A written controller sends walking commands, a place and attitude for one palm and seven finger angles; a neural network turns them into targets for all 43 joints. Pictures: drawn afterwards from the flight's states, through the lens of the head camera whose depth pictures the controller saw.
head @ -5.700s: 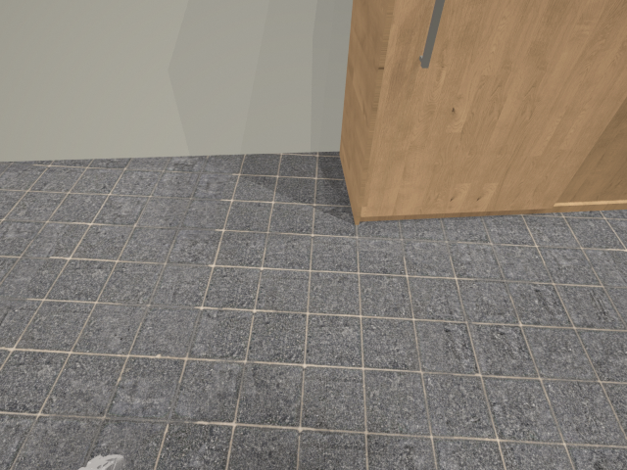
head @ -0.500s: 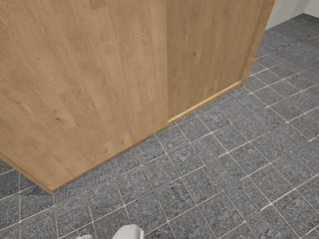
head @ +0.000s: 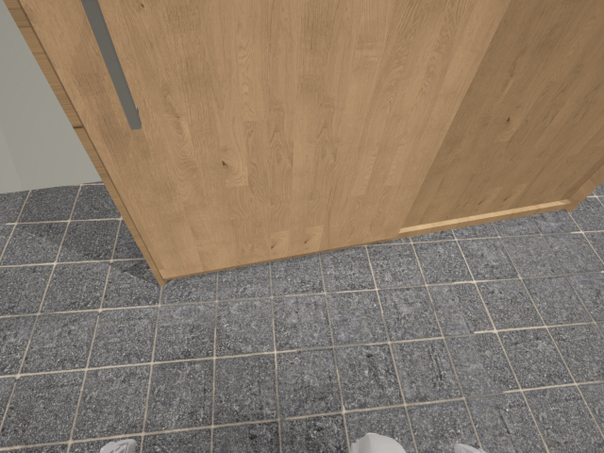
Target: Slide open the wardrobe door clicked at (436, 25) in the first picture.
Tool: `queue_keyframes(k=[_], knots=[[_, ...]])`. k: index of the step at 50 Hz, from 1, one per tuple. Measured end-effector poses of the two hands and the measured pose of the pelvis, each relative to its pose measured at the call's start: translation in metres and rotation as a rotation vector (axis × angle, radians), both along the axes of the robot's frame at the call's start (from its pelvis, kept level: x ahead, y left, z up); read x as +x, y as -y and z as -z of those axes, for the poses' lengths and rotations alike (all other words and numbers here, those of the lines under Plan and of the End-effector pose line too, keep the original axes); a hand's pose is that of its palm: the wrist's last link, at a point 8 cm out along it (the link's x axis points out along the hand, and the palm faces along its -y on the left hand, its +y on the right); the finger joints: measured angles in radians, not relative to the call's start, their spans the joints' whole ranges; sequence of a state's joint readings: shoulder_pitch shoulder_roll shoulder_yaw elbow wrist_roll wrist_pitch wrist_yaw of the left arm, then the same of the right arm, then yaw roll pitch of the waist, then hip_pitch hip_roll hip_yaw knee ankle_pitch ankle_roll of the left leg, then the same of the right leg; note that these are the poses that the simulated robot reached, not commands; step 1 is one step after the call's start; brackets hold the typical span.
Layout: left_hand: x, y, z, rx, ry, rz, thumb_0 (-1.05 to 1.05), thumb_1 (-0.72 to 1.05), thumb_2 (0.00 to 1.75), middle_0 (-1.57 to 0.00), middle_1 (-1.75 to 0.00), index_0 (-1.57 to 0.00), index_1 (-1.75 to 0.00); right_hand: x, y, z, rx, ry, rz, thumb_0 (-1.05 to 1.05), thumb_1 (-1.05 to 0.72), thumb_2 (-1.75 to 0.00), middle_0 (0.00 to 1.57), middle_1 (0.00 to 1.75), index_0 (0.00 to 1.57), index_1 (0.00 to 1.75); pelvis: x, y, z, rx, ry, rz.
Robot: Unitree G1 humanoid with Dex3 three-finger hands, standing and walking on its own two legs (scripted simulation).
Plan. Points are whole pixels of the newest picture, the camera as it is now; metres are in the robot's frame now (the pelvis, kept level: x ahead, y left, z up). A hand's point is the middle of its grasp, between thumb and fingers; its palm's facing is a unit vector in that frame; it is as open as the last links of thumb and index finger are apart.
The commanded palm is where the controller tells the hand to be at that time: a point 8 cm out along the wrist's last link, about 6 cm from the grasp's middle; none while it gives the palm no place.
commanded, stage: turn to face it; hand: left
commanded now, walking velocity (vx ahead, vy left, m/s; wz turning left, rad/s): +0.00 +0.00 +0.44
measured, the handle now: (116, 65) +0.69 +0.39 +0.09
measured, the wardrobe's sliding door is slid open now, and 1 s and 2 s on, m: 0.00 0.00 0.00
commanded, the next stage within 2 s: take the last steps up to it in 0.36 s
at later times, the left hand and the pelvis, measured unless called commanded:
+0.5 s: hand out of the picture +0.01 +0.16 -0.16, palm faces +0.24 -0.94 -0.25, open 7.4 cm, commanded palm none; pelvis -0.01 -0.04 +0.00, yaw +14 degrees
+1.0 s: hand out of the picture +0.01 +0.23 -0.18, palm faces +0.35 -0.92 -0.16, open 7.4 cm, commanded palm none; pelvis +0.04 +0.05 +0.00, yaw +18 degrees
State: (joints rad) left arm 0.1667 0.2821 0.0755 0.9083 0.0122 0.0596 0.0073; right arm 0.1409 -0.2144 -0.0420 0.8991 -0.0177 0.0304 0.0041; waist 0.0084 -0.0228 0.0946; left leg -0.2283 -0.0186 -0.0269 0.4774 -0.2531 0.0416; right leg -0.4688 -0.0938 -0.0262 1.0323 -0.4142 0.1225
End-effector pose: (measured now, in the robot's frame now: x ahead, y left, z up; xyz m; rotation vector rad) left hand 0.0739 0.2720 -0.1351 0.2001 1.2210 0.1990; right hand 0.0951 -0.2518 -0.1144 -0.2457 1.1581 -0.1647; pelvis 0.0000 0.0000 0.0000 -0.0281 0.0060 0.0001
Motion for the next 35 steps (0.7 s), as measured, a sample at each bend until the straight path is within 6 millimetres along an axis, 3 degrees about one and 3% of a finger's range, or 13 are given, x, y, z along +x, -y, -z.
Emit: queue_keyframes(k=[8,13,19,25,29,35], knots=[[0.034,0.032,-0.016,0.013,0.137,-0.003,0.01,0.9,0.9,-0.2,-0.3,-0.2,-0.3,-0.019,0.016,0.023,0.045,-0.068,-0.006,0.01,-0.91,-0.9,0.21,0.3,0.2,0.3,0.0,0.021,0.005,0.025,0.007,-0.08],[0.026,0.056,-0.022,0.041,0.182,-0.013,0.01,0.9,0.9,-0.2,-0.3,-0.2,-0.3,-0.024,0.035,0.042,0.075,-0.104,-0.016,0.01,-0.91,-0.9,0.2,0.3,0.2,0.3,-0.002,0.04,0.012,0.039,0.018,-0.136],[-0.02,0.07,-0.025,0.031,0.117,-0.103,0.01,0.9,0.9,-0.2,-0.3,-0.2,-0.3,-0.022,0.044,0.039,0.077,-0.152,-0.069,0.01,-0.91,-0.9,0.2,0.3,0.2,0.3,-0.003,0.047,0.004,0.056,0.029,-0.194],[-0.079,0.073,-0.012,-0.002,0.017,-0.2,0.01,0.9,0.9,-0.2,-0.3,-0.2,-0.3,-0.011,0.035,0.033,0.053,-0.179,-0.138,0.01,-0.91,-0.9,0.2,0.3,0.2,0.3,-0.008,0.044,0.001,0.061,0.026,-0.237],[-0.126,0.067,-0.001,-0.035,-0.062,-0.277,0.01,0.9,0.9,-0.2,-0.3,-0.2,-0.3,0.007,0.014,0.027,0.035,-0.156,-0.208,0.01,-0.91,-0.9,0.2,0.3,0.2,0.3,-0.012,0.032,0.002,0.049,0.021,-0.263],[-0.193,0.044,0.024,-0.091,-0.189,-0.386,0.01,0.9,0.9,-0.2,-0.3,-0.2,-0.3,0.039,-0.035,0.017,0.005,-0.042,-0.307,0.01,-0.91,-0.9,0.2,0.3,0.2,0.3,-0.014,0.0,0.012,0.022,0.019,-0.295]])
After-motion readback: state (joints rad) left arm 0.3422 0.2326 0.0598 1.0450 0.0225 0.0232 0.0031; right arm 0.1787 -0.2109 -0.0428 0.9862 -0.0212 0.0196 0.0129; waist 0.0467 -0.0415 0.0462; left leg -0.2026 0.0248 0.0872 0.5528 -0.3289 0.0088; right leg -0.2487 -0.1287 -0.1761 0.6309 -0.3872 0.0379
